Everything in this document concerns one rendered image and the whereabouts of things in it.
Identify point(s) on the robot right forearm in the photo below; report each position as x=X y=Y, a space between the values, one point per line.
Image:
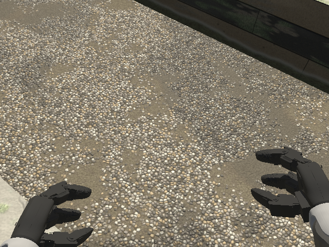
x=319 y=223

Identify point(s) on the right robot hand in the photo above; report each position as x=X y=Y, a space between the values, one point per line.
x=309 y=187

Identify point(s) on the left robot hand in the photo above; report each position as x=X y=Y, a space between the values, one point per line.
x=41 y=213

